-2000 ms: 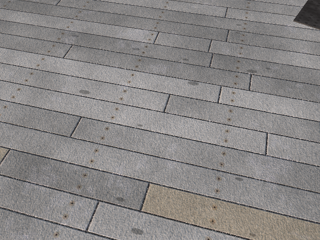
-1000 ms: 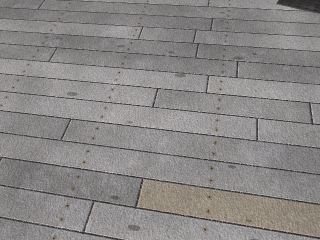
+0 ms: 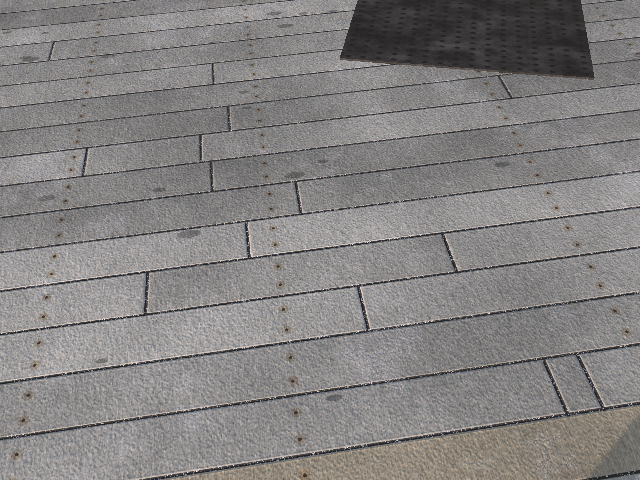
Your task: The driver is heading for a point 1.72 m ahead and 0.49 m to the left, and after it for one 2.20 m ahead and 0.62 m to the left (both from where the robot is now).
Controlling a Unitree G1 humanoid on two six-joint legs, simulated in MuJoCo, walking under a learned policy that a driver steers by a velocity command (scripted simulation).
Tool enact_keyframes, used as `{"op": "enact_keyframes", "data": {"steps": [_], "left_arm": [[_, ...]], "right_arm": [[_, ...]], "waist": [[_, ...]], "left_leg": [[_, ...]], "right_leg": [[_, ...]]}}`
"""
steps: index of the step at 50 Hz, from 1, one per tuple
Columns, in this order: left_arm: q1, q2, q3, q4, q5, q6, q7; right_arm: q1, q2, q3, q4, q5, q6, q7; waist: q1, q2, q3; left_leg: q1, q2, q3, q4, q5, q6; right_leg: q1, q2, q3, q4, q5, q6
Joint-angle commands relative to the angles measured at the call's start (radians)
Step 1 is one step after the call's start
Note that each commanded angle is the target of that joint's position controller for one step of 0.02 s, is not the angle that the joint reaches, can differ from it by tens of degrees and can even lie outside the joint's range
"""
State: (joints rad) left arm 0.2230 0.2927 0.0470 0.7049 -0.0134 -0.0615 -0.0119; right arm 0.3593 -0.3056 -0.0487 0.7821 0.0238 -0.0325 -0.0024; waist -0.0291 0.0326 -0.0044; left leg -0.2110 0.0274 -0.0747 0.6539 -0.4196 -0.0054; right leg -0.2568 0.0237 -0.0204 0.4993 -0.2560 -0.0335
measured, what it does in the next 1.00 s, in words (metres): walks ahead, turning left: left foot, then right foot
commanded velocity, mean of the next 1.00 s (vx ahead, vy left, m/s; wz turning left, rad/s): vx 0.48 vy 0.00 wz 0.45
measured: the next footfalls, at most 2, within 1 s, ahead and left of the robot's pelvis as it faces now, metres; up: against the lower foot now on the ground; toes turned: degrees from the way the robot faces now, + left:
left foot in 0.44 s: +0.38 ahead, +0.13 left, +0.00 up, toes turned +13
right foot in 0.90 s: +0.69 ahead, +0.02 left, +0.00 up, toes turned +32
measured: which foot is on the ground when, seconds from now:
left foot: up 0.00-0.42, down 0.44-0.92, up 0.94-1.00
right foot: down 0.00-0.44, up 0.46-0.88, down 0.90-1.00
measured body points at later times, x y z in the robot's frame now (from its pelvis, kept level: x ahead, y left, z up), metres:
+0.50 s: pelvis +0.25 +0.04 -0.02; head +0.30 +0.05 +0.42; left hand +0.21 +0.32 -0.14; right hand +0.52 -0.15 -0.10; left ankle +0.34 +0.13 -0.74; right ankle +0.06 -0.13 -0.64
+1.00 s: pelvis +0.54 +0.06 -0.01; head +0.56 +0.07 +0.44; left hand +0.57 +0.38 -0.08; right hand +0.74 -0.15 -0.12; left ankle +0.37 +0.12 -0.66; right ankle +0.65 +0.00 -0.74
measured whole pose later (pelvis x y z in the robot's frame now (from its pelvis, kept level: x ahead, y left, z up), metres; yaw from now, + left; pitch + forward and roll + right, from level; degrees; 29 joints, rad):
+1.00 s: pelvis +0.54 +0.06 -0.01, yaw +30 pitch +1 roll -1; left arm 0.17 0.27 0.04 0.65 0.00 -0.11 -0.02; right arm 0.34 -0.31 -0.05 0.73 0.03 -0.03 -0.01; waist -0.03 0.03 0.01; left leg -0.31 -0.08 -0.16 1.09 -0.46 0.03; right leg -0.38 0.04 0.01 0.54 -0.18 -0.02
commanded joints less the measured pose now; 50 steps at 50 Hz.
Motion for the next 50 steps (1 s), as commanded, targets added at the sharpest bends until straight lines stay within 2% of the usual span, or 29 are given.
{"op": "enact_keyframes", "data": {"steps": [1,2,4,8,11,14,16,18,20,21,22,23,24,25,26,27,28,31,34,37,41,43,44,45,46,47,48,49,50], "left_arm": [[0.219,0.177,0.051,-0.001,0.018,-0.026,0.004],[0.183,0.138,0.041,-0.01,0.019,-0.034,0.004],[0.139,0.103,0.029,-0.009,0.02,-0.035,0.006],[0.135,0.099,0.032,0.002,0.025,-0.045,0.01],[0.118,0.109,0.031,0.015,0.021,-0.045,0.016],[0.172,0.131,0.034,0.053,0.013,-0.041,0.025],[0.195,0.145,0.037,0.074,0.007,-0.029,0.028],[0.185,0.172,0.043,0.077,0.007,-0.014,0.035],[0.174,0.2,0.051,0.067,0.013,0.008,0.05],[0.155,0.205,0.051,0.057,0.011,0.015,0.054],[0.151,0.197,0.044,0.034,0.016,0.01,0.059],[0.262,0.028,-0.008,-0.014,0.038,-0.018,0.036],[0.207,0.142,0.009,-0.027,0.012,-0.064,0.015],[0.084,0.174,0.022,-0.068,-0.034,-0.079,0.004],[0.048,0.148,0.012,-0.091,-0.028,-0.085,0.007],[0.029,0.135,0.016,-0.077,0.003,-0.077,0.019],[0.065,0.138,0.019,-0.079,0.013,-0.065,0.022],[0.1,0.119,0.017,-0.064,0.032,-0.035,0.025],[-0.022,0.082,0.002,-0.106,0.038,-0.029,0.032],[-0.151,0.06,-0.007,-0.134,0.026,-0.041,0.024],[-0.206,0.107,0.011,-0.153,0.004,-0.06,0.004],[-0.162,0.134,0.028,-0.147,-0.001,-0.066,0.0],[-0.088,0.141,0.037,-0.126,0.0,-0.07,0.0],[0.001,0.165,0.049,-0.111,0.014,-0.075,0.006],[0.134,0.21,0.059,-0.103,0.028,-0.075,0.013],[0.209,0.279,0.081,-0.047,0.034,-0.062,-0.001],[0.173,0.18,0.061,-0.066,0.012,-0.061,-0.01],[0.141,0.126,0.046,-0.067,0.009,-0.055,-0.007],[0.101,0.114,0.039,-0.071,0.019,-0.051,-0.007]], "right_arm": [[-0.14,-0.125,-0.025,-0.145,0.033,-0.056,0.002],[-0.124,-0.118,-0.025,-0.124,0.033,-0.056,0.007],[-0.138,-0.097,-0.026,-0.113,0.015,-0.051,0.017],[-0.152,-0.051,-0.017,-0.116,0.007,-0.036,0.03],[-0.238,-0.024,-0.002,-0.156,-0.002,-0.037,0.037],[-0.354,0.006,0.015,-0.203,-0.003,-0.044,0.06],[-0.393,-0.003,0.013,-0.229,0.002,-0.048,0.076],[-0.379,-0.036,-0.001,-0.243,0.003,-0.047,0.085],[-0.247,-0.092,-0.03,-0.223,0.005,-0.035,0.082],[-0.098,-0.139,-0.056,-0.191,0.008,-0.03,0.071],[0.056,-0.19,-0.08,-0.163,0.007,-0.015,0.05],[0.029,-0.287,-0.096,-0.19,0.006,-0.014,0.036],[0.048,-0.211,-0.076,-0.202,-0.004,-0.018,0.033],[0.012,-0.174,-0.064,-0.191,-0.016,-0.023,0.032],[-0.05,-0.157,-0.058,-0.186,-0.01,-0.03,0.034],[-0.11,-0.119,-0.046,-0.193,-0.007,-0.035,0.035],[-0.145,-0.124,-0.046,-0.206,-0.019,-0.038,0.031],[-0.165,-0.124,-0.049,-0.192,-0.014,-0.043,0.022],[-0.125,-0.146,-0.054,-0.166,-0.007,-0.039,0.007],[-0.081,-0.157,-0.056,-0.145,0.001,-0.026,-0.003],[-0.03,-0.157,-0.055,-0.12,0.009,-0.013,-0.009],[-0.041,-0.153,-0.055,-0.12,0.004,-0.009,-0.01],[-0.052,-0.133,-0.049,-0.12,0.001,-0.007,-0.009],[-0.034,-0.083,-0.032,-0.118,-0.005,-0.011,-0.006],[0.007,-0.011,-0.006,-0.127,-0.025,-0.014,-0.002],[0.116,-0.003,0.0,-0.149,0.016,-0.024,-0.003],[0.095,-0.106,-0.019,-0.121,0.024,-0.025,-0.009],[-0.015,-0.141,-0.03,-0.131,0.016,-0.022,-0.008],[-0.073,-0.126,-0.027,-0.143,0.002,-0.022,-0.009]], "waist": [[0.125,-0.19,0.068],[0.105,-0.177,0.083],[0.083,-0.131,0.103],[0.072,-0.112,0.087],[0.085,-0.106,0.114],[0.123,-0.082,0.148],[0.12,-0.081,0.149],[0.081,-0.112,0.091],[-0.005,-0.157,-0.025],[-0.088,-0.143,-0.109],[-0.165,-0.071,-0.194],[-0.039,0.242,-0.323],[-0.101,0.096,-0.47],[-0.098,0.026,-0.291],[-0.037,-0.067,-0.13],[0.0,-0.106,-0.063],[0.042,-0.037,-0.034],[0.075,-0.006,-0.024],[0.032,0.008,0.01],[-0.027,0.036,0.008],[-0.04,0.068,-0.006],[-0.005,0.099,-0.012],[0.036,0.104,-0.029],[0.074,0.081,-0.093],[0.109,-0.069,-0.23],[0.057,-0.417,-0.279],[0.081,-0.255,-0.176],[0.101,-0.162,-0.069],[0.089,-0.093,-0.019]], "left_leg": [[-0.639,0.019,-0.054,0.458,-0.067,0.051],[-0.643,0.036,-0.059,0.476,0.017,0.064],[-0.635,0.061,-0.069,0.447,0.14,0.062],[-0.599,0.043,-0.045,0.384,0.295,0.012],[-0.522,0.036,0.02,0.17,0.442,-0.004],[-0.464,0.025,0.093,0.017,0.512,0.017],[-0.465,0.007,0.117,-0.044,0.482,0.048],[-0.407,-0.042,0.16,-0.061,0.404,0.09],[-0.246,-0.108,0.196,-0.044,0.31,0.137],[-0.025,-0.132,0.184,-0.083,0.342,0.173],[0.285,-0.052,0.031,-0.105,0.33,0.217],[0.68,0.263,-0.567,-0.158,0.253,0.443],[0.703,0.323,-0.821,-0.321,0.075,0.476],[0.567,0.274,-0.626,-0.352,0.071,0.392],[0.363,0.22,-0.488,-0.374,0.164,0.349],[0.227,0.162,-0.377,-0.387,0.268,0.303],[0.113,0.142,-0.339,-0.407,0.369,0.317],[-0.052,0.095,-0.245,-0.436,0.49,0.319],[-0.11,0.053,-0.19,-0.43,0.469,0.288],[-0.112,0.023,-0.187,-0.399,0.345,0.239],[-0.012,0.07,-0.31,-0.315,0.248,0.217],[0.028,0.091,-0.371,-0.249,0.254,0.195],[0.029,0.08,-0.359,-0.2,0.269,0.175],[0.0,0.034,-0.313,-0.071,0.287,0.143],[-0.107,-0.038,-0.212,0.221,0.091,0.102],[-0.446,-0.144,-0.1,0.508,-0.174,0.05],[-0.553,-0.08,-0.138,0.619,-0.128,0.036],[-0.575,-0.05,-0.12,0.642,-0.036,0.033],[-0.551,-0.023,-0.09,0.617,0.026,0.029]], "right_leg": [[0.381,-0.395,0.614,-0.318,-0.419,-0.222],[0.367,-0.347,0.511,-0.323,-0.335,-0.19],[0.332,-0.295,0.334,-0.342,-0.08,-0.146],[0.275,-0.249,0.11,-0.363,0.281,-0.135],[0.205,-0.215,-0.013,-0.391,0.331,-0.116],[0.208,-0.236,-0.069,-0.403,0.373,-0.107],[0.287,-0.26,-0.092,-0.364,0.495,-0.098],[0.37,-0.274,-0.121,-0.253,0.839,-0.078],[0.419,-0.275,-0.142,-0.025,1.153,-0.058],[0.334,-0.258,-0.154,0.174,1.144,-0.04],[0.099,-0.221,-0.146,0.45,0.871,-0.011],[-0.369,0.015,-0.09,0.919,-0.212,0.069],[-0.467,0.027,0.166,1.028,-0.286,0.05],[-0.526,-0.033,0.165,0.982,-0.21,0.033],[-0.512,-0.077,0.142,0.858,-0.142,0.03],[-0.459,-0.12,0.124,0.754,-0.101,0.032],[-0.39,-0.135,0.125,0.727,-0.076,0.047],[-0.308,-0.148,0.094,0.625,-0.035,0.098],[-0.322,-0.127,0.075,0.421,0.122,0.127],[-0.252,-0.071,0.07,0.176,0.296,0.125],[-0.195,-0.035,0.112,0.032,0.28,0.105],[-0.136,-0.033,0.118,0.006,0.185,0.071],[-0.053,-0.035,0.095,-0.033,0.188,0.044],[0.105,-0.082,0.117,-0.048,0.177,0.001],[0.339,-0.263,0.305,-0.051,0.119,-0.064],[0.542,-0.435,0.801,-0.187,-0.184,-0.224],[0.486,-0.421,0.838,-0.235,-0.369,-0.209],[0.398,-0.375,0.667,-0.23,-0.312,-0.171],[0.306,-0.328,0.546,-0.239,-0.174,-0.158]]}}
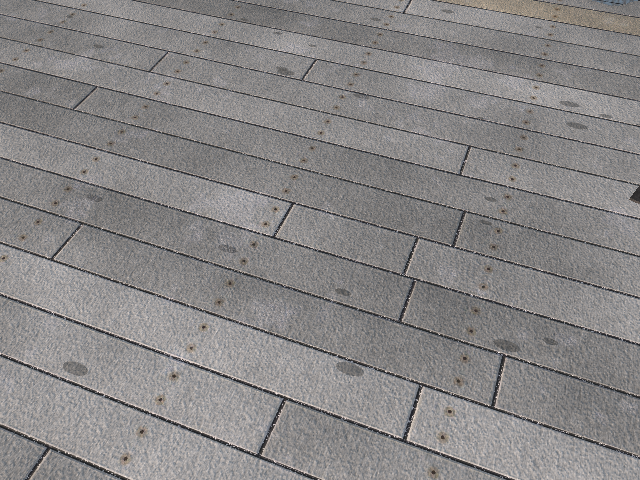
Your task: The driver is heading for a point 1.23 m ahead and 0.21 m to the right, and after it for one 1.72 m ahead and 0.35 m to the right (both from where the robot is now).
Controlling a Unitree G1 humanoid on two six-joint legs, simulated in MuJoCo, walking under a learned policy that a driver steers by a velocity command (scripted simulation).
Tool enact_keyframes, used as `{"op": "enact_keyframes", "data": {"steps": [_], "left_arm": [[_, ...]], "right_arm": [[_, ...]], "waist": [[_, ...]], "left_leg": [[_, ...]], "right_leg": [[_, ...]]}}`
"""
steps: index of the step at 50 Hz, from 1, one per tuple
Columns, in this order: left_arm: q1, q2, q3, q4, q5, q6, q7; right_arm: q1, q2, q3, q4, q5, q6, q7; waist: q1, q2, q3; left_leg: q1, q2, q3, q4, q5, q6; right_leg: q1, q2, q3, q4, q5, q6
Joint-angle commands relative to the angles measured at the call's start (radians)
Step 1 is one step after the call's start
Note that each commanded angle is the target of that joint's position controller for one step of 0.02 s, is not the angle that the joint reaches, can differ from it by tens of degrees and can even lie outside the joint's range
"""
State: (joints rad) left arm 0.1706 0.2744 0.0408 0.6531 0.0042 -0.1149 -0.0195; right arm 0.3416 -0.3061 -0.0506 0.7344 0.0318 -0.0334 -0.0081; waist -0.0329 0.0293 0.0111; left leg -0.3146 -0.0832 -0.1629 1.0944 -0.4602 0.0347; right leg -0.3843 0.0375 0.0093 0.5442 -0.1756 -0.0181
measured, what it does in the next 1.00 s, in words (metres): walks ahead: left foot, then right foot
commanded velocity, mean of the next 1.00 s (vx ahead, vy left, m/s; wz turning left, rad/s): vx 0.50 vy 0.00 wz -0.15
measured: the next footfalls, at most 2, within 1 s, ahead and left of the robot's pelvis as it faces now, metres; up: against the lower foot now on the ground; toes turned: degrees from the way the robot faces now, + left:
left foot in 0.42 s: +0.37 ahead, +0.15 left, +0.00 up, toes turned +3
right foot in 0.96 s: +0.65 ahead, -0.09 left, +0.00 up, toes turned -15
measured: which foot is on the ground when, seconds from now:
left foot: up 0.00-0.40, down 0.42-0.98, up 1.00-1.00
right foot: down 0.00-0.42, up 0.44-0.94, down 0.96-1.00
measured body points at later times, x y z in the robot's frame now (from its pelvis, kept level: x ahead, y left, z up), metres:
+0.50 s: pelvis +0.26 +0.06 +0.00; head +0.29 +0.07 +0.45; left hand +0.26 +0.34 -0.13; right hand +0.48 -0.18 -0.07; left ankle +0.33 +0.15 -0.73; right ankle +0.11 -0.10 -0.65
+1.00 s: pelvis +0.52 +0.02 -0.01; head +0.56 +0.01 +0.43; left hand +0.79 +0.21 -0.09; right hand +0.48 -0.27 -0.14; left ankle +0.34 +0.15 -0.69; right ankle +0.61 -0.08 -0.73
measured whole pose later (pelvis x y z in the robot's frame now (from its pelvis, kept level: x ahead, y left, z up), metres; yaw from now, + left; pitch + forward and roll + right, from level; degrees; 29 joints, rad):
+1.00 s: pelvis +0.52 +0.02 -0.01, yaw -14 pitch +2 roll +0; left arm 0.08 0.27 0.05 0.61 -0.02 -0.04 -0.05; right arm 0.33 -0.30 -0.06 0.86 0.00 -0.04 -0.02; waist -0.04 -0.01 0.06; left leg -0.01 0.06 0.21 0.73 -0.44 -0.01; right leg -0.51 0.03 -0.07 0.62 -0.12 -0.10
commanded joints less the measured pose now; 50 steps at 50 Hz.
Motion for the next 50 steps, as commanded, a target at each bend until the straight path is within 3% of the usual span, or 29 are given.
{"op": "enact_keyframes", "data": {"steps": [1,2,4,9,12,15,18,19,20,21,22,23,24,26,27,29,32,37,42,43,45,47,48,49,50], "left_arm": [[0.132,0.116,0.039,-0.011,0.004,0.005,0.002],[0.122,0.109,0.034,-0.005,0.01,0.004,0.005],[0.127,0.099,0.031,0.013,-0.001,0.0,0.004],[0.163,0.157,0.045,0.057,-0.015,0.01,0.009],[0.201,0.175,0.046,0.087,-0.023,0.02,0.011],[0.243,0.185,0.048,0.119,-0.03,0.032,0.013],[0.239,0.206,0.056,0.136,-0.034,0.048,0.02],[0.222,0.213,0.057,0.135,-0.035,0.053,0.023],[0.223,0.197,0.05,0.134,-0.031,0.056,0.026],[0.221,0.147,0.026,0.107,-0.009,0.054,0.028],[0.341,0.024,-0.012,0.085,-0.011,0.039,0.025],[0.289,0.128,0.013,0.105,-0.035,0.025,0.022],[0.203,0.174,0.031,0.079,-0.057,0.02,0.019],[0.139,0.152,0.033,0.073,-0.034,0.028,0.024],[0.166,0.136,0.035,0.077,-0.032,0.04,0.023],[0.193,0.099,0.031,0.093,-0.034,0.062,0.021],[0.141,0.087,0.033,0.072,-0.028,0.077,0.025],[0.002,0.055,0.021,0.027,-0.026,0.063,-0.002],[-0.154,0.039,0.009,-0.061,-0.027,0.062,-0.035],[-0.168,0.041,0.01,-0.078,-0.028,0.062,-0.043],[-0.151,0.061,0.021,-0.098,-0.028,0.066,-0.052],[-0.024,0.113,0.05,-0.083,-0.028,0.075,-0.05],[0.128,0.162,0.08,-0.05,-0.029,0.077,-0.038],[0.275,0.24,0.109,-0.02,-0.027,0.09,-0.015],[0.223,0.329,0.12,-0.043,-0.028,0.081,-0.01]], "right_arm": [[-0.095,-0.11,-0.025,-0.108,-0.019,-0.025,-0.001],[-0.095,-0.094,-0.024,-0.111,-0.017,-0.027,0.006],[-0.083,-0.062,-0.017,-0.1,-0.017,-0.025,0.013],[-0.222,-0.012,0.008,-0.132,-0.027,-0.036,0.024],[-0.311,-0.01,0.011,-0.146,-0.02,-0.045,0.035],[-0.375,-0.024,0.007,-0.169,-0.011,-0.051,0.047],[-0.356,-0.056,-0.007,-0.172,-0.012,-0.057,0.055],[-0.284,-0.077,-0.019,-0.153,-0.017,-0.056,0.051],[-0.149,-0.118,-0.042,-0.11,-0.021,-0.053,0.042],[0.031,-0.186,-0.064,-0.08,-0.034,-0.05,0.029],[0.079,-0.264,-0.078,-0.066,-0.04,-0.044,0.029],[0.081,-0.164,-0.054,-0.065,-0.029,-0.043,0.029],[0.022,-0.129,-0.04,-0.063,-0.025,-0.046,0.027],[-0.088,-0.068,-0.023,-0.063,-0.035,-0.055,0.032],[-0.113,-0.063,-0.022,-0.058,-0.045,-0.064,0.033],[-0.131,-0.056,-0.027,-0.038,-0.045,-0.081,0.034],[-0.125,-0.072,-0.035,-0.004,-0.048,-0.095,0.026],[-0.096,-0.108,-0.039,0.033,-0.042,-0.084,0.009],[0.0,-0.14,-0.048,0.084,-0.026,-0.047,0.001],[0.005,-0.145,-0.049,0.088,-0.023,-0.038,0.0],[-0.008,-0.17,-0.055,0.083,-0.02,-0.022,-0.008],[-0.024,-0.198,-0.062,0.073,-0.019,-0.006,-0.021],[-0.048,-0.199,-0.06,0.065,-0.014,-0.003,-0.027],[-0.039,-0.164,-0.045,0.045,-0.029,-0.014,-0.028],[0.041,-0.024,0.001,-0.016,-0.047,-0.047,-0.009]], "waist": [[0.082,-0.078,0.006],[0.061,-0.116,0.012],[0.048,-0.142,-0.002],[0.082,-0.111,0.02],[0.112,-0.113,0.033],[0.119,-0.118,0.052],[0.077,-0.124,0.036],[0.028,-0.119,-0.009],[-0.035,-0.099,-0.098],[-0.106,-0.006,-0.239],[-0.049,0.262,-0.363],[-0.09,0.167,-0.322],[-0.076,0.121,-0.173],[-0.018,0.042,-0.047],[0.016,0.087,-0.04],[0.041,0.066,-0.026],[0.041,0.029,0.028],[-0.006,0.004,0.055],[-0.062,-0.011,0.099],[-0.059,-0.006,0.097],[-0.025,0.029,0.054],[0.06,0.068,-0.041],[0.15,0.049,-0.119],[0.209,-0.056,-0.211],[0.086,-0.303,-0.3]], "left_leg": [[-0.441,0.115,0.007,0.12,0.112,-0.013],[-0.396,0.141,0.022,0.079,0.141,-0.015],[-0.358,0.155,0.066,0.01,0.159,-0.025],[-0.352,0.171,0.116,-0.291,0.33,-0.045],[-0.276,0.144,0.145,-0.448,0.45,-0.046],[-0.25,0.13,0.144,-0.522,0.459,-0.025],[-0.173,0.11,0.156,-0.581,0.383,0.019],[-0.056,0.086,0.181,-0.615,0.385,0.04],[0.143,0.072,0.195,-0.629,0.396,0.068],[0.446,0.244,0.009,-0.598,0.409,0.129],[0.731,0.476,-0.437,-0.695,0.197,0.275],[0.67,0.472,-0.516,-0.776,0.047,0.263],[0.546,0.445,-0.368,-0.798,0.075,0.222],[0.33,0.36,-0.168,-0.859,0.239,0.176],[0.259,0.347,-0.109,-0.889,0.303,0.172],[0.189,0.333,-0.022,-0.937,0.391,0.18],[0.176,0.326,0.096,-0.966,0.527,0.175],[0.223,0.293,0.248,-0.983,0.577,0.129],[0.404,0.348,0.3,-0.925,0.678,0.118],[0.434,0.356,0.311,-0.896,0.739,0.113],[0.465,0.358,0.342,-0.793,1.035,0.094],[0.461,0.35,0.362,-0.575,1.309,0.075],[0.365,0.321,0.381,-0.373,1.263,0.048],[0.114,0.272,0.378,-0.075,0.909,0.009],[-0.344,0.028,0.275,0.293,-0.063,-0.055]], "right_leg": [[0.374,-0.307,0.437,-0.3,-0.137,-0.178],[0.326,-0.281,0.375,-0.317,-0.049,-0.173],[0.302,-0.251,0.294,-0.344,0.059,-0.182],[0.3,-0.245,0.17,-0.397,0.185,-0.195],[0.292,-0.232,0.111,-0.397,0.201,-0.177],[0.339,-0.269,0.115,-0.382,0.211,-0.164],[0.404,-0.296,0.11,-0.313,0.344,-0.137],[0.398,-0.274,0.078,-0.223,0.489,-0.118],[0.349,-0.228,0.037,-0.059,0.577,-0.093],[0.147,-0.175,0.01,0.232,0.345,-0.055],[-0.227,-0.002,0.001,0.574,-0.332,0.006],[-0.338,-0.033,0.127,0.701,-0.404,0.001],[-0.39,-0.075,0.122,0.715,-0.315,-0.009],[-0.331,-0.14,0.096,0.631,-0.166,-0.001],[-0.268,-0.163,0.105,0.612,-0.118,0.007],[-0.222,-0.17,0.104,0.593,-0.079,0.023],[-0.289,-0.168,0.13,0.514,0.029,0.04],[-0.278,-0.145,0.059,0.237,0.267,0.025],[-0.355,-0.128,-0.014,0.098,0.21,-0.016],[-0.354,-0.117,-0.034,0.084,0.17,-0.027],[-0.267,-0.064,-0.091,0.073,0.074,-0.06],[-0.081,0.009,-0.134,0.08,-0.017,-0.107],[0.146,0.04,-0.122,0.006,0.038,-0.147],[0.458,-0.084,0.088,-0.026,0.056,-0.208],[0.772,-0.352,0.707,-0.134,-0.058,-0.423]]}}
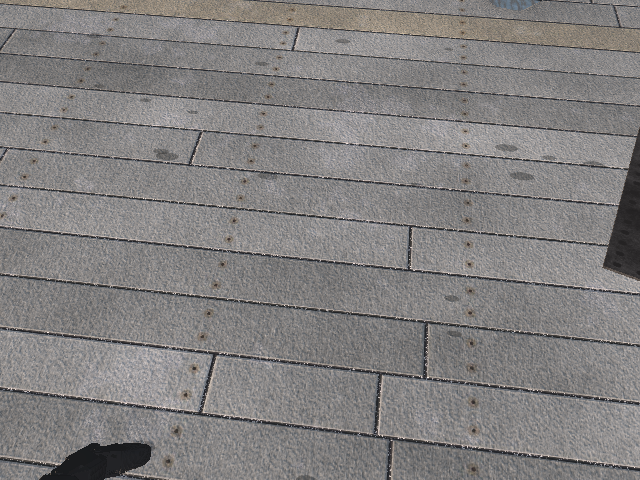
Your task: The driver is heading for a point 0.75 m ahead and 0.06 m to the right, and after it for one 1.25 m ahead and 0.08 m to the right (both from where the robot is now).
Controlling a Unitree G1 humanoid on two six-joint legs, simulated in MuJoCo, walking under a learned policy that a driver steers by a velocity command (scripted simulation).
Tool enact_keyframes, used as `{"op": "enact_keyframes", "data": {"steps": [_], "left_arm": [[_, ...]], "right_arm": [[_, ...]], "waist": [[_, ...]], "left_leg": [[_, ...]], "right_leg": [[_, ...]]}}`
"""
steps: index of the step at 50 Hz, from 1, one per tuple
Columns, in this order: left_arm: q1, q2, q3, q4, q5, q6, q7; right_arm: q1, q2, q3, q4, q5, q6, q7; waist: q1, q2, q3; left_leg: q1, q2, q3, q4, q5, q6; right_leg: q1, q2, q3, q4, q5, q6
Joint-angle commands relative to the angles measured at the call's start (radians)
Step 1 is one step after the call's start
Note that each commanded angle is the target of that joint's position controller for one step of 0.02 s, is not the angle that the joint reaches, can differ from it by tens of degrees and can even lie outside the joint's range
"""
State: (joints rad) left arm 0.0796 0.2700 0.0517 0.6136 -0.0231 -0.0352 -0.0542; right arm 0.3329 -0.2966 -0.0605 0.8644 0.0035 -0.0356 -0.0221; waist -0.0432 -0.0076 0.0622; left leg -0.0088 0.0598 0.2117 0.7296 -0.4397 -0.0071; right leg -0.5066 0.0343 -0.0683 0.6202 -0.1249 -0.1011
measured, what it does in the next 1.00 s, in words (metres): walks ahead, turning right: left foot, then right foot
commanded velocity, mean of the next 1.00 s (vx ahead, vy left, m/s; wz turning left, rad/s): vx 0.50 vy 0.00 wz -0.35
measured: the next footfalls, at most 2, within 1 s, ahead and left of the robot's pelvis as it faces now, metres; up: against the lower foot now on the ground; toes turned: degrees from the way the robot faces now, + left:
left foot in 0.44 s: +0.43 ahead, +0.11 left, +0.00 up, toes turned -19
right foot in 0.94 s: +0.60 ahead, -0.22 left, +0.00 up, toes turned -21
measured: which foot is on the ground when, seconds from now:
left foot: up 0.00-0.42, down 0.44-0.94, up 0.96-1.00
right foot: down 0.00-0.44, up 0.46-0.92, down 0.94-1.00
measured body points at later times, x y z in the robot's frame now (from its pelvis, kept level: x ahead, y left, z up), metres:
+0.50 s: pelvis +0.28 +0.04 +0.01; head +0.30 +0.04 +0.46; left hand +0.42 +0.30 -0.10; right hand +0.40 -0.26 -0.06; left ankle +0.39 +0.12 -0.71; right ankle +0.12 -0.06 -0.66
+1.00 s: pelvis +0.51 -0.08 +0.01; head +0.54 -0.10 +0.46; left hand +0.82 +0.05 -0.05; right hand +0.40 -0.34 -0.12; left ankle +0.41 +0.11 -0.67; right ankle +0.56 -0.20 -0.71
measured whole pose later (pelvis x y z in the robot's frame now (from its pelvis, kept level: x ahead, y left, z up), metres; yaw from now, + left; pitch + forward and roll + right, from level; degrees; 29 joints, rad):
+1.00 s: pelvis +0.51 -0.08 +0.01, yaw -20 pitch +2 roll +1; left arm 0.05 0.26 0.04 0.61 0.00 -0.08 -0.03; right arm 0.40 -0.30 -0.04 0.90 0.02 -0.05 0.00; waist -0.08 0.01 0.03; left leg -0.14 0.01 -0.03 0.81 -0.50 0.01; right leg -0.45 0.00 -0.03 0.55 -0.14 -0.05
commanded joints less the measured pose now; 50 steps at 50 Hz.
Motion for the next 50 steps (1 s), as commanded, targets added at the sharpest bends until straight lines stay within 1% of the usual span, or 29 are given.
{"op": "enact_keyframes", "data": {"steps": [1,2,3,4,5,8,11,13,15,18,20,21,22,23,24,25,26,27,29,33,36,39,42,44,46,47,48,49,50], "left_arm": [[0.342,0.236,0.081,-0.015,0.006,-0.011,0.023],[0.313,0.191,0.067,-0.008,0.013,-0.021,0.023],[0.255,0.175,0.062,-0.008,0.007,-0.027,0.022],[0.194,0.145,0.052,-0.018,0.006,-0.028,0.024],[0.165,0.14,0.048,-0.034,0.02,-0.031,0.028],[0.149,0.158,0.053,-0.027,0.013,-0.034,0.041],[0.184,0.191,0.063,-0.008,0.007,-0.027,0.06],[0.214,0.197,0.065,0.004,0.004,-0.019,0.066],[0.25,0.201,0.067,0.02,-0.001,-0.014,0.067],[0.263,0.186,0.065,0.031,-0.006,-0.009,0.07],[0.241,0.171,0.063,0.026,-0.001,-0.004,0.071],[0.245,0.131,0.049,0.026,0.004,-0.005,0.069],[0.273,0.059,0.023,0.019,0.019,-0.007,0.066],[0.408,0.012,0.007,-0.007,-0.012,-0.018,0.066],[0.407,0.112,0.023,0.027,-0.025,-0.019,0.071],[0.306,0.164,0.037,0.022,-0.017,-0.016,0.071],[0.242,0.161,0.037,0.011,-0.002,-0.014,0.074],[0.194,0.147,0.036,-0.002,0.013,-0.018,0.072],[0.199,0.115,0.032,-0.003,0.007,-0.021,0.061],[0.129,0.066,0.012,-0.024,0.017,-0.023,0.055],[0.045,0.046,0.0,-0.039,0.016,-0.034,0.045],[-0.041,0.044,-0.003,-0.056,0.008,-0.041,0.033],[-0.107,0.053,-0.001,-0.08,0.0,-0.046,0.02],[-0.11,0.07,0.005,-0.087,0.001,-0.05,0.013],[0.02,0.112,0.029,-0.051,0.01,-0.051,0.017],[0.163,0.159,0.053,-0.01,0.017,-0.049,0.027],[0.353,0.242,0.074,0.017,0.031,-0.042,0.043],[0.36,0.273,0.076,0.027,0.032,-0.037,0.037],[0.339,0.176,0.053,0.025,0.023,-0.038,0.036]], "right_arm": [[-0.038,-0.127,-0.007,-0.15,0.006,-0.085,0.026],[-0.128,-0.153,-0.013,-0.186,0.04,-0.103,0.038],[-0.141,-0.133,-0.007,-0.19,0.028,-0.111,0.034],[-0.147,-0.132,-0.013,-0.179,0.001,-0.107,0.027],[-0.123,-0.136,-0.017,-0.179,-0.006,-0.096,0.028],[-0.105,-0.104,-0.011,-0.176,-0.019,-0.067,0.025],[-0.227,-0.062,0.008,-0.21,-0.021,-0.06,0.024],[-0.301,-0.054,0.015,-0.225,-0.014,-0.065,0.031],[-0.344,-0.071,0.01,-0.239,0.0,-0.071,0.037],[-0.339,-0.117,-0.01,-0.245,0.007,-0.083,0.044],[-0.258,-0.137,-0.027,-0.227,0.008,-0.092,0.043],[-0.168,-0.155,-0.039,-0.205,0.0,-0.096,0.038],[-0.036,-0.2,-0.051,-0.192,-0.019,-0.1,0.032],[0.045,-0.291,-0.074,-0.149,-0.031,-0.086,0.039],[0.036,-0.203,-0.058,-0.152,-0.005,-0.084,0.049],[-0.008,-0.14,-0.04,-0.162,0.001,-0.08,0.047],[-0.052,-0.117,-0.03,-0.168,-0.007,-0.074,0.047],[-0.076,-0.095,-0.022,-0.161,-0.012,-0.07,0.046],[-0.085,-0.075,-0.013,-0.148,-0.017,-0.074,0.041],[-0.048,-0.119,-0.023,-0.112,0.003,-0.077,0.036],[-0.024,-0.145,-0.026,-0.089,0.009,-0.067,0.032],[0.023,-0.156,-0.025,-0.06,0.017,-0.057,0.032],[0.067,-0.164,-0.024,-0.03,0.022,-0.043,0.032],[0.069,-0.179,-0.029,-0.018,0.025,-0.031,0.028],[0.043,-0.192,-0.031,-0.017,0.029,-0.022,0.022],[0.048,-0.168,-0.02,-0.022,0.024,-0.022,0.021],[0.04,-0.101,0.008,-0.058,-0.009,-0.029,0.021],[0.151,-0.017,0.033,-0.065,0.007,-0.047,0.025],[0.077,-0.135,0.002,-0.054,0.032,-0.055,0.028]], "waist": [[0.168,-0.127,-0.431],[0.169,-0.084,-0.291],[0.114,0.017,-0.19],[0.078,0.049,-0.135],[0.045,0.0,-0.115],[0.016,-0.004,-0.092],[0.057,-0.033,-0.06],[0.093,-0.059,-0.061],[0.111,-0.074,-0.065],[0.092,-0.102,-0.071],[0.04,-0.127,-0.082],[-0.001,-0.118,-0.129],[-0.045,-0.002,-0.253],[0.016,0.341,-0.341],[-0.009,0.252,-0.274],[-0.029,0.159,-0.161],[-0.019,0.092,-0.111],[-0.011,0.074,-0.064],[0.02,0.122,-0.058],[0.013,0.096,-0.044],[-0.015,0.087,-0.034],[-0.044,0.085,-0.019],[-0.054,0.089,0.001],[-0.033,0.098,-0.001],[0.057,0.092,-0.081],[0.121,0.07,-0.178],[0.189,-0.078,-0.341],[0.125,-0.308,-0.439],[0.159,-0.168,-0.334]], "left_leg": [[-0.758,-0.087,-0.328,0.731,-0.125,0.006],[-0.806,-0.039,-0.329,0.681,-0.038,0.028],[-0.775,0.002,-0.319,0.571,0.031,0.032],[-0.721,0.033,-0.307,0.475,0.071,0.024],[-0.651,0.044,-0.311,0.449,0.093,0.01],[-0.584,0.044,-0.278,0.31,0.136,-0.048],[-0.545,0.011,-0.258,0.07,0.335,-0.076],[-0.482,-0.027,-0.253,-0.074,0.469,-0.077],[-0.448,-0.048,-0.268,-0.143,0.51,-0.072],[-0.413,-0.049,-0.309,-0.212,0.443,-0.042],[-0.312,-0.051,-0.294,-0.249,0.377,-0.004],[-0.187,-0.029,-0.288,-0.271,0.366,0.026],[0.031,0.132,-0.446,-0.28,0.287,0.089],[0.287,0.326,-0.931,-0.41,0.003,0.255],[0.259,0.338,-1.046,-0.468,-0.236,0.261],[0.162,0.296,-0.895,-0.471,-0.187,0.222],[0.067,0.251,-0.761,-0.468,-0.052,0.199],[-0.009,0.209,-0.669,-0.485,0.063,0.196],[-0.08,0.166,-0.565,-0.519,0.203,0.198],[-0.091,0.17,-0.466,-0.575,0.355,0.235],[-0.089,0.151,-0.383,-0.59,0.414,0.218],[-0.084,0.142,-0.33,-0.579,0.45,0.202],[-0.025,0.176,-0.335,-0.554,0.475,0.19],[0.021,0.198,-0.337,-0.516,0.548,0.175],[0.014,0.166,-0.284,-0.355,0.812,0.142],[-0.081,0.116,-0.256,-0.174,0.829,0.113],[-0.309,0.046,-0.216,0.161,0.483,0.072],[-0.632,-0.097,-0.259,0.433,-0.137,0.033],[-0.729,-0.045,-0.346,0.529,-0.123,0.04]], "right_leg": [[0.938,-0.372,0.878,-0.299,-0.158,-0.334],[0.831,-0.334,0.709,-0.311,-0.102,-0.277],[0.676,-0.284,0.589,-0.318,0.006,-0.238],[0.559,-0.244,0.505,-0.337,0.095,-0.208],[0.463,-0.23,0.476,-0.355,0.195,-0.216],[0.314,-0.189,0.39,-0.394,0.268,-0.214],[0.229,-0.128,0.314,-0.393,0.201,-0.166],[0.207,-0.107,0.308,-0.379,0.102,-0.132],[0.227,-0.124,0.353,-0.358,0.032,-0.116],[0.304,-0.161,0.451,-0.277,-0.049,-0.09],[0.311,-0.155,0.484,-0.2,-0.047,-0.063],[0.295,-0.116,0.447,-0.103,-0.021,-0.033],[0.207,-0.052,0.36,0.17,-0.142,0.005],[-0.123,0.076,0.23,0.486,-0.466,0.067],[-0.256,0.013,0.266,0.627,-0.446,0.081],[-0.284,-0.018,0.257,0.66,-0.355,0.081],[-0.258,-0.047,0.225,0.643,-0.29,0.083],[-0.244,-0.069,0.22,0.587,-0.242,0.081],[-0.171,-0.105,0.198,0.509,-0.193,0.082],[-0.185,-0.129,0.145,0.319,-0.112,0.102],[-0.149,-0.126,0.118,0.139,0.032,0.107],[-0.089,-0.102,0.089,0.011,0.124,0.109],[-0.075,-0.086,0.082,-0.057,0.108,0.088],[-0.041,-0.074,0.076,-0.097,0.053,0.061],[0.178,-0.031,0.036,-0.161,0.051,0.019],[0.418,-0.05,0.057,-0.16,0.071,-0.012],[0.726,-0.28,0.309,-0.124,0.108,-0.081],[0.923,-0.458,0.718,-0.249,-0.116,-0.209],[0.832,-0.426,0.691,-0.299,-0.235,-0.172]]}}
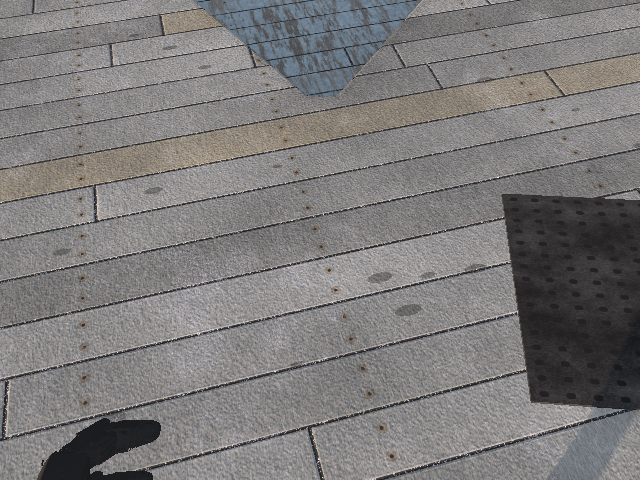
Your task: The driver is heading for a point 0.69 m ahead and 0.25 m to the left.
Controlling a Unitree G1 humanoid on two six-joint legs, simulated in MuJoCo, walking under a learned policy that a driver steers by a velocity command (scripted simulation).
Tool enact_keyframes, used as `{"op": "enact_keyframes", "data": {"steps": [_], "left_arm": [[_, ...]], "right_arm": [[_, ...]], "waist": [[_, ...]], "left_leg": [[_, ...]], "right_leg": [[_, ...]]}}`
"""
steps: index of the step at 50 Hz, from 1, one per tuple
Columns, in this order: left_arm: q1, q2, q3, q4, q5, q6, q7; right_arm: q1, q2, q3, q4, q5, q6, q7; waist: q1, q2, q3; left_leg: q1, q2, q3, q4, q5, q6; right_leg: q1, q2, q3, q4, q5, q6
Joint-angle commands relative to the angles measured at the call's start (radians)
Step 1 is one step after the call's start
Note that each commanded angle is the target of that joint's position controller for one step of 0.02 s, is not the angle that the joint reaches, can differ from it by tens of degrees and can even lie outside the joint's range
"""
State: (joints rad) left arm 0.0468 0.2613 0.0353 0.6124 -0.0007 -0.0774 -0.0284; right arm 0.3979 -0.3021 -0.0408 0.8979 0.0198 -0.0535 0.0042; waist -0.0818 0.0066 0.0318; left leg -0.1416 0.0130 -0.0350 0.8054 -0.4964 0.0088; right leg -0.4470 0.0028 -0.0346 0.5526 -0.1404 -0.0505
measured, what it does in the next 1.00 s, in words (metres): walks ahead, turning left: left foot, then right foot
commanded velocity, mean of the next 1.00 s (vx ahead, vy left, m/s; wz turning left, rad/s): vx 0.49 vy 0.00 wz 0.48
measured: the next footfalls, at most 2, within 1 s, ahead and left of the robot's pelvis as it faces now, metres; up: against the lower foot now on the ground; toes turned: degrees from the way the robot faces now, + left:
left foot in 0.48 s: +0.40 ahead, +0.17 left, +0.00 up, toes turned +17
right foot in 0.98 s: +0.73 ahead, +0.10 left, +0.00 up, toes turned +35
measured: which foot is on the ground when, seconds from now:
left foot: up 0.00-0.46, down 0.48-0.98, up 1.00-1.00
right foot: down 0.00-0.50, up 0.52-0.96, down 0.98-1.00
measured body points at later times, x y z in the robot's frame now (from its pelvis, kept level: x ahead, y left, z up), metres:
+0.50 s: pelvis +0.26 +0.05 -0.01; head +0.30 +0.07 +0.44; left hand +0.21 +0.33 -0.14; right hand +0.53 -0.14 -0.09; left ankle +0.36 +0.15 -0.73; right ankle +0.10 -0.10 -0.71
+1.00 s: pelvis +0.54 +0.12 +0.00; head +0.57 +0.13 +0.44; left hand +0.62 +0.44 -0.07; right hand +0.73 -0.12 -0.12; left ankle +0.36 +0.15 -0.71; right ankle +0.70 +0.07 -0.73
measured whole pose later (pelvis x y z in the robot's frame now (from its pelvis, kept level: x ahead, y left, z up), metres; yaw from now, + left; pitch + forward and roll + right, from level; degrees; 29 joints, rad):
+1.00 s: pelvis +0.54 +0.12 +0.00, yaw +32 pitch +2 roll -1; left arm 0.03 0.27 0.05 0.69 0.02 -0.13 -0.02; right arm 0.37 -0.31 -0.08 0.75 0.02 -0.02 -0.02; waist -0.07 0.01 0.02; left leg -0.12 -0.10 -0.24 0.67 -0.48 0.04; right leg -0.46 0.03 0.03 0.49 -0.06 0.01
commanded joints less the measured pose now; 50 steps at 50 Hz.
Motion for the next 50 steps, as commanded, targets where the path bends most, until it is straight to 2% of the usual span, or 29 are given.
{"op": "enact_keyframes", "data": {"steps": [1,2,3,4,5,7,10,13,18,20,22,23,24,25,26,27,28,29,30,31,33,35,39,43,46,47,48,49,50], "left_arm": [[0.311,0.154,0.056,0.028,-0.004,0.0,0.011],[0.252,0.13,0.048,0.029,0.0,-0.004,0.009],[0.206,0.096,0.04,0.033,0.004,-0.01,0.004],[0.182,0.103,0.043,0.04,0.011,-0.02,0.005],[0.17,0.092,0.044,0.05,0.011,-0.03,0.004],[0.164,0.1,0.05,0.074,0.014,-0.044,0.008],[0.184,0.119,0.058,0.108,0.019,-0.045,0.019],[0.192,0.142,0.062,0.128,0.014,-0.039,0.03],[0.278,0.177,0.075,0.183,-0.007,-0.008,0.04],[0.278,0.192,0.08,0.192,-0.014,0.009,0.043],[0.261,0.223,0.088,0.187,-0.018,0.025,0.052],[0.25,0.233,0.09,0.183,-0.019,0.035,0.056],[0.233,0.229,0.085,0.176,-0.023,0.038,0.061],[0.266,0.17,0.062,0.155,0.006,0.027,0.061],[0.33,0.053,0.022,0.101,0.014,-0.007,0.043],[0.216,0.153,0.041,0.094,-0.02,-0.044,0.026],[0.14,0.172,0.045,0.065,-0.047,-0.062,0.019],[0.134,0.155,0.042,0.07,-0.032,-0.068,0.026],[0.137,0.162,0.049,0.079,-0.003,-0.064,0.034],[0.157,0.164,0.053,0.081,0.004,-0.053,0.033],[0.178,0.146,0.052,0.083,0.014,-0.033,0.032],[0.128,0.121,0.045,0.065,0.019,-0.019,0.036],[-0.024,0.085,0.027,0.027,0.012,-0.023,0.029],[-0.111,0.11,0.032,-0.003,-0.005,-0.039,0.011],[-0.08,0.146,0.047,0.001,-0.008,-0.053,0.002],[-0.022,0.158,0.055,0.017,-0.002,-0.058,0.005],[0.062,0.178,0.067,0.038,0.014,-0.064,0.01],[0.176,0.226,0.077,0.044,0.04,-0.069,0.015],[0.258,0.289,0.092,0.07,0.053,-0.053,0.015]], "right_arm": [[-0.063,-0.155,-0.03,-0.112,0.03,-0.042,0.005],[-0.094,-0.137,-0.029,-0.111,0.023,-0.038,0.001],[-0.11,-0.123,-0.033,-0.107,0.008,-0.028,-0.002],[-0.07,-0.1,-0.032,-0.103,0.01,-0.016,-0.001],[-0.055,-0.079,-0.029,-0.095,0.011,-0.005,-0.002],[-0.073,-0.059,-0.031,-0.101,0.012,0.011,-0.004],[-0.143,-0.047,-0.03,-0.13,0.005,0.014,0.0],[-0.229,-0.031,-0.022,-0.157,0.001,0.007,0.019],[-0.385,-0.02,-0.011,-0.24,0.001,0.006,0.049],[-0.397,-0.032,-0.017,-0.267,0.002,0.008,0.06],[-0.338,-0.067,-0.036,-0.273,0.002,0.015,0.064],[-0.238,-0.1,-0.056,-0.255,0.005,0.018,0.061],[-0.077,-0.154,-0.088,-0.216,0.006,0.021,0.048],[0.048,-0.248,-0.118,-0.191,0.009,0.034,0.023],[-0.011,-0.309,-0.12,-0.222,0.01,0.022,0.025],[0.003,-0.211,-0.093,-0.235,0.002,0.01,0.031],[-0.027,-0.168,-0.08,-0.231,-0.004,-0.002,0.031],[-0.088,-0.148,-0.073,-0.235,-0.001,-0.009,0.031],[-0.141,-0.117,-0.064,-0.247,-0.003,-0.011,0.027],[-0.169,-0.111,-0.06,-0.263,-0.017,-0.012,0.022],[-0.178,-0.114,-0.062,-0.268,-0.013,-0.015,0.014],[-0.152,-0.139,-0.068,-0.258,-0.008,-0.015,0.001],[-0.098,-0.154,-0.073,-0.238,0.0,-0.003,-0.017],[-0.038,-0.153,-0.074,-0.211,0.008,0.008,-0.022],[-0.04,-0.148,-0.076,-0.209,0.006,0.016,-0.028],[-0.059,-0.141,-0.074,-0.212,0.002,0.021,-0.029],[-0.072,-0.112,-0.065,-0.219,-0.002,0.023,-0.029],[-0.073,-0.064,-0.046,-0.243,-0.017,0.021,-0.029],[0.092,-0.011,-0.029,-0.244,0.0,0.016,-0.032]], "waist": [[0.181,-0.148,-0.173],[0.149,-0.089,-0.115],[0.124,-0.071,-0.055],[0.087,-0.126,-0.057],[0.077,-0.115,-0.048],[0.063,-0.084,-0.021],[0.075,-0.059,0.008],[0.104,-0.048,0.031],[0.158,-0.03,0.077],[0.143,-0.047,0.063],[0.093,-0.089,-0.006],[0.035,-0.096,-0.065],[-0.055,-0.072,-0.147],[-0.08,0.087,-0.239],[0.033,0.278,-0.357],[-0.043,0.118,-0.374],[-0.037,0.079,-0.235],[0.017,-0.018,-0.142],[0.051,-0.021,-0.099],[0.081,0.018,-0.083],[0.102,0.02,-0.074],[0.092,0.017,-0.049],[0.033,0.06,-0.029],[0.002,0.081,-0.022],[0.032,0.113,-0.028],[0.065,0.129,-0.036],[0.107,0.12,-0.091],[0.153,0.045,-0.233],[0.105,-0.249,-0.373]], "left_leg": [[-0.627,0.039,-0.085,0.445,0.032,0.031],[-0.589,0.077,-0.068,0.408,0.114,0.022],[-0.559,0.097,-0.068,0.363,0.173,0.018],[-0.498,0.116,-0.075,0.35,0.219,0.005],[-0.469,0.121,-0.074,0.343,0.236,-0.005],[-0.489,0.121,-0.082,0.319,0.283,-0.019],[-0.555,0.113,-0.098,0.184,0.42,-0.029],[-0.523,0.1,-0.042,0.003,0.56,-0.019],[-0.572,0.085,0.03,-0.154,0.53,0.023],[-0.547,0.058,0.069,-0.181,0.443,0.052],[-0.419,-0.011,0.133,-0.173,0.337,0.092],[-0.288,-0.052,0.154,-0.181,0.306,0.118],[-0.042,-0.085,0.138,-0.251,0.362,0.158],[0.261,0.08,-0.132,-0.266,0.398,0.224],[0.539,0.31,-0.737,-0.424,0.186,0.439],[0.542,0.312,-0.756,-0.513,0.134,0.396],[0.427,0.281,-0.604,-0.519,0.191,0.351],[0.271,0.234,-0.488,-0.522,0.306,0.314],[0.158,0.202,-0.411,-0.534,0.41,0.299],[0.073,0.182,-0.379,-0.552,0.498,0.302],[-0.008,0.155,-0.319,-0.576,0.59,0.302],[-0.063,0.127,-0.262,-0.588,0.633,0.291],[-0.11,0.062,-0.21,-0.57,0.516,0.224],[-0.055,0.093,-0.295,-0.515,0.419,0.201],[0.023,0.126,-0.384,-0.428,0.425,0.182],[0.037,0.115,-0.379,-0.373,0.508,0.163],[0.033,0.06,-0.339,-0.255,0.624,0.126],[-0.056,0.004,-0.276,-0.016,0.538,0.081],[-0.399,-0.156,-0.156,0.331,0.009,-0.006]], "right_leg": [[0.647,-0.36,0.507,-0.258,-0.179,-0.186],[0.532,-0.315,0.407,-0.291,-0.1,-0.165],[0.443,-0.265,0.317,-0.33,-0.031,-0.141],[0.382,-0.265,0.266,-0.362,0.016,-0.145],[0.343,-0.255,0.226,-0.388,0.069,-0.15],[0.308,-0.251,0.144,-0.418,0.145,-0.152],[0.335,-0.245,0.045,-0.433,0.229,-0.146],[0.346,-0.225,-0.05,-0.448,0.236,-0.121],[0.506,-0.276,-0.114,-0.405,0.301,-0.104],[0.565,-0.29,-0.139,-0.335,0.468,-0.086],[0.591,-0.287,-0.165,-0.186,0.804,-0.063],[0.57,-0.274,-0.178,-0.038,0.906,-0.048],[0.461,-0.235,-0.2,0.18,0.843,-0.014],[0.188,-0.173,-0.199,0.5,0.372,0.032],[-0.221,0.056,-0.036,0.831,-0.441,0.086],[-0.325,0.007,0.147,0.871,-0.425,0.058],[-0.365,-0.033,0.135,0.821,-0.338,0.033],[-0.324,-0.078,0.129,0.72,-0.263,0.03],[-0.264,-0.105,0.125,0.637,-0.22,0.04],[-0.197,-0.118,0.131,0.609,-0.194,0.052],[-0.155,-0.118,0.113,0.53,-0.167,0.083],[-0.166,-0.104,0.092,0.421,-0.084,0.114],[-0.101,-0.046,0.085,0.116,0.175,0.129],[-0.054,-0.01,0.108,-0.025,0.219,0.111],[-0.007,-0.005,0.127,-0.072,0.109,0.074],[0.049,0.0,0.106,-0.103,0.099,0.052],[0.182,-0.011,0.091,-0.146,0.162,0.02],[0.424,-0.155,0.206,-0.09,0.331,-0.045],[0.775,-0.39,0.583,-0.08,0.463,-0.242]]}}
